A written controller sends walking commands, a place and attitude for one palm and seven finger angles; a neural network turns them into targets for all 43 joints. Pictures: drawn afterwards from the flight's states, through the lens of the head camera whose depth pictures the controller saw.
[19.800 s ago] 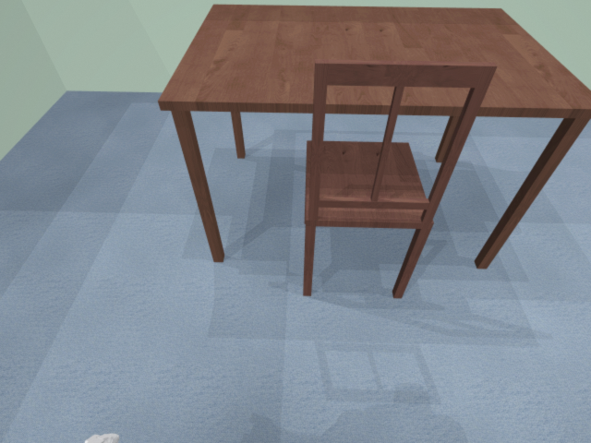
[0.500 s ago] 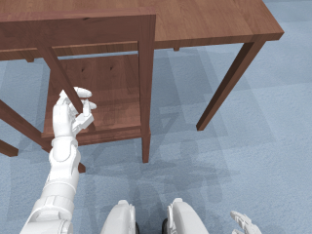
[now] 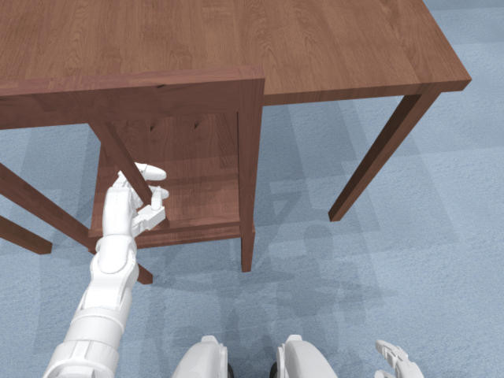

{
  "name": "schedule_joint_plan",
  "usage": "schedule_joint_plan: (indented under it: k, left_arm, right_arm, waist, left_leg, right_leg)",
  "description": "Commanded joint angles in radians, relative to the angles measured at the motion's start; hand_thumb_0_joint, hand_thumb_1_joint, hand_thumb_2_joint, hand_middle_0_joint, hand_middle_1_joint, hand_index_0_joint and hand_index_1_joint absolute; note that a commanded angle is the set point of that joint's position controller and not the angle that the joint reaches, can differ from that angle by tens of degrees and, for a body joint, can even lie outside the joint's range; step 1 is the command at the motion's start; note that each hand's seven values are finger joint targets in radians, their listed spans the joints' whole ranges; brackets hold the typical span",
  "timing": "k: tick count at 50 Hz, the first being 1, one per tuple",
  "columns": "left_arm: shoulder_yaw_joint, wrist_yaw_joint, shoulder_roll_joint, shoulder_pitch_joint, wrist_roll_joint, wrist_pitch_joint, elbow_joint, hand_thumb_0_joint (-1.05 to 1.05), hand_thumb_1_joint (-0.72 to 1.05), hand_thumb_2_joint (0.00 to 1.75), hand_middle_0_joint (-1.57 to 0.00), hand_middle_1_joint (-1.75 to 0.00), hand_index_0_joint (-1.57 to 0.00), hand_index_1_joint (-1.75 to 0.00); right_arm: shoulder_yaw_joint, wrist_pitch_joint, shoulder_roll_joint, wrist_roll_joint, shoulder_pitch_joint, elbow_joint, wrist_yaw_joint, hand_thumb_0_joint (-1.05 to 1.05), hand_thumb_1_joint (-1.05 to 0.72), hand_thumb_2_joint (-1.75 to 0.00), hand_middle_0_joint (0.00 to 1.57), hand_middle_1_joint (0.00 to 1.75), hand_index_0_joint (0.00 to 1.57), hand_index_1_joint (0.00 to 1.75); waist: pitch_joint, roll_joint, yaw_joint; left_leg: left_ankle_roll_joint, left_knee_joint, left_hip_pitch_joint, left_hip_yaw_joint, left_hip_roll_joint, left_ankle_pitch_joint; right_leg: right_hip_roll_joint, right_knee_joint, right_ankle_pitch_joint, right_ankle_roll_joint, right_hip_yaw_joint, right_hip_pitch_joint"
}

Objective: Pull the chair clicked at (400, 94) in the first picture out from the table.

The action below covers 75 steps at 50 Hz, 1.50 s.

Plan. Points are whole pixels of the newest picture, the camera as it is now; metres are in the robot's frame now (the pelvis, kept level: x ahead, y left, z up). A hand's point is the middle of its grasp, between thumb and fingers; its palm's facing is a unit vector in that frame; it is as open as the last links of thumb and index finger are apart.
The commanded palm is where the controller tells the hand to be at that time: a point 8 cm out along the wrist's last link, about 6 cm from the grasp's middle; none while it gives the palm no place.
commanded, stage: step backward, pulling the chair out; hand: left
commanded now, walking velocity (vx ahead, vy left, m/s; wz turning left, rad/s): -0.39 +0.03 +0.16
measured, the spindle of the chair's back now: (141, 187) +0.41 +0.18 +0.00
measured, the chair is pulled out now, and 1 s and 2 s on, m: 0.00 0.08 0.24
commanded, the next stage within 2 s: none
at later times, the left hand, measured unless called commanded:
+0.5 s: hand (161, 211) +0.37 +0.14 -0.01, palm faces +0.04 -0.99 -0.14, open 4.9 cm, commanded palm +0.34 +0.19 +0.00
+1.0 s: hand (167, 246) +0.31 +0.13 +0.00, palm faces +0.01 -0.99 -0.14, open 4.9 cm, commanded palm +0.29 +0.18 +0.00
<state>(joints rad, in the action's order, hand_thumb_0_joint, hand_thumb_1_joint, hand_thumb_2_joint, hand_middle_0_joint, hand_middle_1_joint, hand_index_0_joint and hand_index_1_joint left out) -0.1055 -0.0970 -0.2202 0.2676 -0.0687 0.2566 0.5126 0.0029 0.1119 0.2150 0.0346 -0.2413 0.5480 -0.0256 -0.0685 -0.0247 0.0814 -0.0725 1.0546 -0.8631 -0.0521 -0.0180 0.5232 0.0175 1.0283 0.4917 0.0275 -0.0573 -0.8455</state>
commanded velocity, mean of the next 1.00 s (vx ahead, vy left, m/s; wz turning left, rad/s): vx -0.38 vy -0.04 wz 0.14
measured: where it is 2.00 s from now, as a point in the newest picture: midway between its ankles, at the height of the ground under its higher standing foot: outside the picture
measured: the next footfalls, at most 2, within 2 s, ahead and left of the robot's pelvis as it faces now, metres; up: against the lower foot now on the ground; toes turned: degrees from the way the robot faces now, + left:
right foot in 1.08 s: -0.03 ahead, -0.15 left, +0.00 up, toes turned +1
left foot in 1.40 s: -0.08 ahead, +0.10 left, +0.00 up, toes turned +1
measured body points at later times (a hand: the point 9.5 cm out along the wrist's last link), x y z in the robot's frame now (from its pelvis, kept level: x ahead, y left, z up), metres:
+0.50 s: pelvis +0.01 +0.00 +0.07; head +0.12 +0.00 +0.50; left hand +0.36 +0.20 +0.01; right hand +0.07 -0.25 -0.07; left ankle -0.01 +0.08 -0.66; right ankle -0.02 -0.11 -0.67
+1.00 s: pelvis -0.04 +0.00 +0.07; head +0.04 +0.00 +0.51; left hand +0.31 +0.18 +0.01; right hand +0.06 -0.27 -0.05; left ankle -0.01 +0.08 -0.67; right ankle -0.05 -0.13 -0.66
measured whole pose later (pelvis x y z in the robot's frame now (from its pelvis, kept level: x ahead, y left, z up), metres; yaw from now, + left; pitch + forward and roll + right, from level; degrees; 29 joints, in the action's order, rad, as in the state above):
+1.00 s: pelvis -0.04 +0.00 +0.07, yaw +0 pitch +5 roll +0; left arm -0.04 -0.09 -0.19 0.41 -0.07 0.17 0.93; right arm 0.00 0.08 0.24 0.00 -0.20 0.64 -0.08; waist 0.09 0.01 0.08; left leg -0.06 0.50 -0.39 -0.02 -0.04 0.21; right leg 0.00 0.63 0.36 0.03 0.03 -0.39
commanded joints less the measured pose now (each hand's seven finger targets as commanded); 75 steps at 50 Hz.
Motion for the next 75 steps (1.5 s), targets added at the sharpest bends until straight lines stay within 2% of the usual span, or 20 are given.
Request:
schedule_joint_plan:
  k: [1, 5, 11, 17, 26, 33, 37, 40, 42, 47, 50, 55, 57, 59, 61, 64, 69, 71, 74, 75]
  left_arm:
    - [0.028, -0.028, -0.126, 0.212, 0.042, -0.048, -0.066, 0.00, 0.90, 0.90, -0.50, -1.45, -0.50, -1.45]
    - [0.028, -0.030, -0.152, 0.335, 0.045, -0.054, 0.075, 0.00, 0.90, 0.90, -0.50, -1.45, -0.50, -1.45]
    - [0.057, 0.000, -0.115, 0.339, 0.043, -0.022, 0.225, 0.00, 0.90, 0.90, -0.50, -1.45, -0.50, -1.45]
    - [0.056, 0.019, -0.097, 0.316, 0.051, -0.002, 0.202, 0.00, 0.90, 0.90, -0.50, -1.45, -0.50, -1.45]
    - [0.005, 0.019, -0.138, 0.242, 0.044, 0.016, 0.159, 0.00, 0.90, 0.90, -0.50, -1.45, -0.50, -1.45]
    - [0.026, 0.004, -0.176, 0.305, 0.040, 0.001, 0.227, 0.00, 0.90, 0.90, -0.50, -1.45, -0.50, -1.45]
    - [0.054, 0.000, -0.151, 0.342, 0.041, -0.013, 0.231, 0.00, 0.90, 0.90, -0.50, -1.45, -0.50, -1.45]
    - [0.070, 0.008, -0.128, 0.350, 0.041, -0.005, 0.197, 0.00, 0.90, 0.90, -0.50, -1.45, -0.50, -1.45]
    - [0.087, 0.009, -0.094, 0.348, 0.041, -0.010, 0.193, 0.00, 0.90, 0.90, -0.50, -1.45, -0.50, -1.45]
    - [0.073, 0.001, -0.087, 0.364, 0.038, -0.019, 0.190, 0.00, 0.90, 0.90, -0.50, -1.45, -0.50, -1.45]
    - [0.041, -0.002, -0.123, 0.374, 0.045, -0.011, 0.213, 0.00, 0.90, 0.90, -0.50, -1.45, -0.50, -1.45]
    - [0.028, 0.008, -0.140, 0.383, 0.056, 0.000, 0.255, 0.00, 0.90, 0.90, -0.50, -1.45, -0.50, -1.45]
    - [0.022, 0.004, -0.138, 0.374, 0.054, 0.004, 0.254, 0.00, 0.90, 0.90, -0.50, -1.45, -0.50, -1.45]
    - [0.022, 0.001, -0.162, 0.385, 0.045, 0.008, 0.249, 0.00, 0.90, 0.90, -0.50, -1.45, -0.50, -1.45]
    - [0.012, -0.004, -0.203, 0.391, 0.043, 0.003, 0.266, 0.00, 0.90, 0.90, -0.50, -1.45, -0.50, -1.45]
    - [0.017, -0.005, -0.197, 0.406, 0.039, -0.026, 0.301, 0.00, 0.90, 0.90, -0.50, -1.45, -0.50, -1.45]
    - [0.065, -0.008, -0.127, 0.426, 0.029, -0.049, 0.303, 0.00, 0.90, 0.90, -0.50, -1.45, -0.50, -1.45]
    - [0.088, -0.011, -0.104, 0.439, 0.027, -0.054, 0.269, 0.00, 0.90, 0.90, -0.50, -1.45, -0.50, -1.45]
    - [0.143, 0.005, -0.026, 0.473, 0.030, -0.050, 0.217, 0.00, 0.90, 0.90, -0.50, -1.45, -0.50, -1.45]
    - [0.137, 0.012, -0.031, 0.457, 0.032, -0.056, 0.216, 0.00, 0.90, 0.90, -0.50, -1.45, -0.50, -1.45]
  right_arm:
    - [-0.046, 0.015, 0.154, 0.024, -0.113, -0.075, -0.058, 0.00, -0.90, -0.90, 0.20, 0.30, 0.20, 0.30]
    - [-0.039, 0.028, 0.172, 0.020, -0.126, -0.038, -0.081, 0.00, -0.90, -0.90, 0.20, 0.30, 0.20, 0.30]
    - [-0.041, 0.031, 0.166, 0.002, -0.088, -0.015, -0.070, 0.00, -0.90, -0.90, 0.20, 0.30, 0.20, 0.30]
    - [-0.048, 0.017, 0.151, -0.031, -0.108, 0.006, -0.042, 0.00, -0.90, -0.90, 0.20, 0.30, 0.20, 0.30]
    - [-0.060, -0.001, 0.165, -0.013, -0.105, -0.004, -0.057, 0.00, -0.90, -0.90, 0.20, 0.30, 0.20, 0.30]
    - [-0.047, -0.012, 0.173, 0.014, -0.043, -0.002, -0.085, 0.00, -0.90, -0.90, 0.20, 0.30, 0.20, 0.30]
    - [-0.049, -0.012, 0.196, 0.018, -0.046, 0.016, -0.105, 0.00, -0.90, -0.90, 0.20, 0.30, 0.20, 0.30]
    - [-0.044, -0.013, 0.189, 0.001, -0.028, 0.020, -0.098, 0.00, -0.90, -0.90, 0.20, 0.30, 0.20, 0.30]
    - [-0.045, -0.015, 0.168, -0.014, -0.025, 0.023, -0.079, 0.00, -0.90, -0.90, 0.20, 0.30, 0.20, 0.30]
    - [-0.046, -0.043, 0.155, -0.040, -0.012, 0.017, -0.055, 0.00, -0.90, -0.90, 0.20, 0.30, 0.20, 0.30]
    - [-0.051, -0.068, 0.164, -0.039, -0.034, 0.038, -0.057, 0.00, -0.90, -0.90, 0.20, 0.30, 0.20, 0.30]
    - [-0.055, -0.101, 0.179, -0.028, -0.021, 0.059, -0.061, 0.00, -0.90, -0.90, 0.20, 0.30, 0.20, 0.30]
    - [-0.064, -0.099, 0.172, -0.017, -0.042, 0.068, -0.066, 0.00, -0.90, -0.90, 0.20, 0.30, 0.20, 0.30]
    - [-0.064, -0.100, 0.164, -0.003, -0.041, 0.065, -0.076, 0.00, -0.90, -0.90, 0.20, 0.30, 0.20, 0.30]
    - [-0.059, -0.103, 0.162, 0.007, -0.012, 0.058, -0.088, 0.00, -0.90, -0.90, 0.20, 0.30, 0.20, 0.30]
    - [-0.052, -0.106, 0.169, 0.008, 0.042, 0.065, -0.096, 0.00, -0.90, -0.90, 0.20, 0.30, 0.20, 0.30]
    - [-0.044, -0.112, 0.189, 0.005, 0.002, 0.105, -0.121, 0.00, -0.90, -0.90, 0.20, 0.30, 0.20, 0.30]
    - [-0.056, -0.097, 0.202, 0.007, -0.015, 0.086, -0.120, 0.00, -0.90, -0.90, 0.20, 0.30, 0.20, 0.30]
    - [-0.048, -0.080, 0.178, -0.006, -0.001, 0.052, -0.103, 0.00, -0.90, -0.90, 0.20, 0.30, 0.20, 0.30]
    - [-0.051, -0.079, 0.182, -0.012, 0.018, 0.043, -0.094, 0.00, -0.90, -0.90, 0.20, 0.30, 0.20, 0.30]
  waist:
    - [-0.421, -0.005, 0.008]
    - [-0.410, 0.014, 0.011]
    - [-0.296, -0.215, -0.019]
    - [-0.344, -0.243, -0.021]
    - [-0.437, -0.075, -0.018]
    - [-0.346, -0.014, -0.018]
    - [-0.349, 0.022, -0.006]
    - [-0.351, -0.125, -0.021]
    - [-0.354, -0.189, -0.024]
    - [-0.281, -0.222, -0.040]
    - [-0.296, -0.149, -0.035]
    - [-0.275, -0.186, -0.044]
    - [-0.346, -0.104, -0.033]
    - [-0.383, -0.026, -0.023]
    - [-0.335, 0.006, -0.029]
    - [-0.245, 0.067, -0.055]
    - [-0.251, 0.100, -0.021]
    - [-0.269, 0.036, -0.029]
    - [-0.322, -0.105, -0.028]
    - [-0.305, -0.158, -0.039]
  left_leg:
    - [0.030, -0.297, 0.400, 0.138, 0.085, -0.630]
    - [0.033, -0.369, 0.488, 0.134, 0.111, -0.851]
    - [0.023, -0.478, 0.700, 0.241, 0.189, -1.040]
    - [0.070, -0.449, 0.998, 0.258, 0.222, -1.488]
    - [0.064, -0.425, 0.793, 0.174, 0.192, -1.186]
    - [0.086, -0.419, 0.469, 0.117, 0.068, -0.279]
    - [0.067, -0.526, 0.536, 0.142, 0.096, -0.664]
    - [0.015, -0.551, 0.790, 0.260, 0.187, -1.139]
    - [-0.004, -0.558, 0.912, 0.299, 0.237, -1.260]
    - [-0.035, -0.594, 0.927, 0.335, 0.288, -1.153]
    - [-0.037, -0.536, 0.939, 0.321, 0.286, -1.177]
    - [0.000, -0.510, 0.779, 0.269, 0.226, -0.972]
    - [0.027, -0.467, 0.768, 0.207, 0.186, -0.944]
    - [0.065, -0.429, 0.671, 0.143, 0.123, -0.752]
    - [0.104, -0.333, 0.530, 0.113, 0.044, -0.308]
    - [0.109, -0.226, 0.424, 0.165, 0.024, -0.051]
    - [0.091, -0.565, 0.526, 0.175, 0.073, -0.419]
    - [0.059, -0.611, 0.646, 0.197, 0.135, -0.842]
    - [0.040, -0.562, 0.772, 0.245, 0.174, -1.055]
    - [0.028, -0.604, 0.762, 0.285, 0.206, -1.045]
  right_leg:
    - [-0.088, -0.251, -0.708, -0.027, 0.097, 0.422]
    - [-0.122, -0.322, -0.934, -0.041, 0.101, 0.545]
    - [-0.074, -0.400, -0.401, -0.009, 0.080, 0.445]
    - [-0.043, -0.446, -0.321, -0.006, 0.069, 0.341]
    - [-0.116, -0.501, -0.919, 0.030, 0.120, 0.659]
    - [-0.281, -0.550, -1.117, 0.060, 0.218, 0.818]
    - [-0.197, -0.500, -1.129, -0.012, 0.125, 0.825]
    - [-0.087, -0.457, -0.683, -0.022, 0.095, 0.597]
    - [-0.054, -0.408, -0.302, -0.014, 0.103, 0.476]
    - [-0.047, -0.354, -0.080, -0.003, 0.114, 0.412]
    - [-0.046, -0.464, -0.200, -0.007, 0.106, 0.472]
    - [-0.069, -0.542, -0.421, 0.001, 0.097, 0.586]
    - [-0.081, -0.556, -0.647, -0.001, 0.095, 0.649]
    - [-0.168, -0.557, -0.856, 0.025, 0.154, 0.736]
    - [-0.305, -0.588, -0.993, 0.084, 0.249, 0.793]
    - [-0.401, -0.634, -0.855, 0.119, 0.263, 0.744]
    - [-0.288, -0.502, -0.991, 0.035, 0.129, 0.824]
    - [-0.172, -0.453, -0.879, -0.026, 0.070, 0.768]
    - [-0.120, -0.410, -0.680, -0.023, 0.062, 0.665]
    - [-0.089, -0.352, -0.401, -0.019, 0.059, 0.617]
